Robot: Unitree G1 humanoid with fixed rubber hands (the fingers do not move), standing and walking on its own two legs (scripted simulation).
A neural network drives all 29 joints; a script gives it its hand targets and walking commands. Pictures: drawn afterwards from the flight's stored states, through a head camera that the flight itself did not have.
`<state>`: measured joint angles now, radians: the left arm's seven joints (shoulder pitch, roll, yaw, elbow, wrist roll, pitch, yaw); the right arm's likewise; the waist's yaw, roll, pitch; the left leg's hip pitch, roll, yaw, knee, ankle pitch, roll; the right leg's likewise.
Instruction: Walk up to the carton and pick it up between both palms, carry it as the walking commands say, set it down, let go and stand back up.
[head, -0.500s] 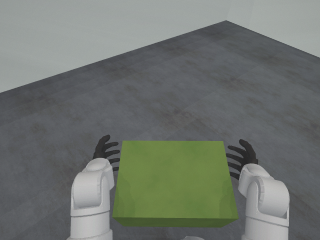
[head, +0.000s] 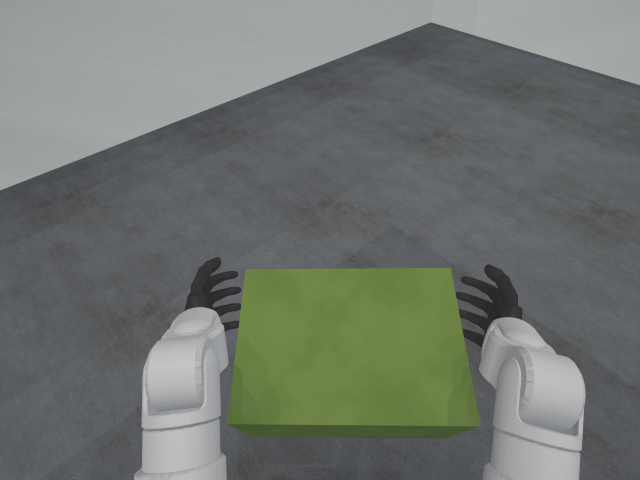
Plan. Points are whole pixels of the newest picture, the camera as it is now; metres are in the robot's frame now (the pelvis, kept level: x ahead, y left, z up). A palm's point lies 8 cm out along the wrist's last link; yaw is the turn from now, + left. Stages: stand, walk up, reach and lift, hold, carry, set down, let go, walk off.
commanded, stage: carry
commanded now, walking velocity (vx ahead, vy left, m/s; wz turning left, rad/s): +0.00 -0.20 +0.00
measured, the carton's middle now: (347, 355) +0.28 -0.01 +0.00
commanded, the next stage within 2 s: none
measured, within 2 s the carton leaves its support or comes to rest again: neither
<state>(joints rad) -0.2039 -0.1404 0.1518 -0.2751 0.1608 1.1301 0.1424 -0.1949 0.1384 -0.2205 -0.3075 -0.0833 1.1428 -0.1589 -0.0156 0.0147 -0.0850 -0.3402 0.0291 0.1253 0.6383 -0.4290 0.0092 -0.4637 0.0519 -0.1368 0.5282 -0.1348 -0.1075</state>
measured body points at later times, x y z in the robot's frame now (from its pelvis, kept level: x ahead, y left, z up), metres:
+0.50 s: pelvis -0.09 -0.17 +0.01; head -0.06 -0.20 +0.46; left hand +0.20 -0.02 +0.07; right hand +0.18 -0.37 +0.05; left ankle -0.10 -0.04 -0.66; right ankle -0.04 -0.26 -0.72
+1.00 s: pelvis -0.17 -0.35 +0.00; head -0.18 -0.36 +0.45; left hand +0.12 -0.19 +0.08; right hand +0.11 -0.54 +0.07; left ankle -0.16 -0.18 -0.69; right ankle -0.12 -0.46 -0.72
